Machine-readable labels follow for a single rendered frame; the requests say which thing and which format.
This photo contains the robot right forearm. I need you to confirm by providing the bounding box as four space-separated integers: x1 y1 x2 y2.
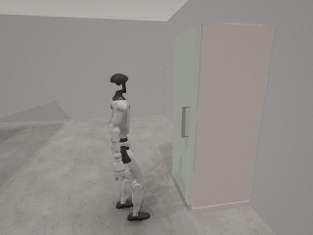
111 128 122 162

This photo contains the robot left upper arm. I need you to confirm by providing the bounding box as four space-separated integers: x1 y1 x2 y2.
109 110 112 123

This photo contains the robot right shin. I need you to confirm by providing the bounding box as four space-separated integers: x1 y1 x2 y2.
132 183 145 216

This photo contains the right robot thigh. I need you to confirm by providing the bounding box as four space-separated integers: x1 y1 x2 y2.
120 147 144 190

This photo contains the handle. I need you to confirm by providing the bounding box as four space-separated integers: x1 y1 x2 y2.
181 106 191 138

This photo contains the right robot hand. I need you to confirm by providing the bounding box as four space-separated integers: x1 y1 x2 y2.
113 161 126 181

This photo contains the fridge door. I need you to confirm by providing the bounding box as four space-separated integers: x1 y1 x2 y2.
172 24 202 205

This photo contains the robot right upper arm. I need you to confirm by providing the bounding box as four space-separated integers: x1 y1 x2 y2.
110 100 127 134

